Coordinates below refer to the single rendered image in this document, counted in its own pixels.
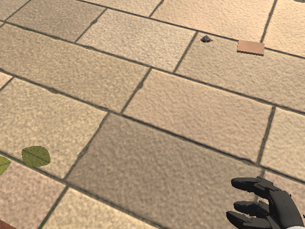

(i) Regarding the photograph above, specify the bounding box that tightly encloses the robot right hand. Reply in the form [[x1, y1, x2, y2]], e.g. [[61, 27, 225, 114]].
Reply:
[[226, 176, 305, 229]]

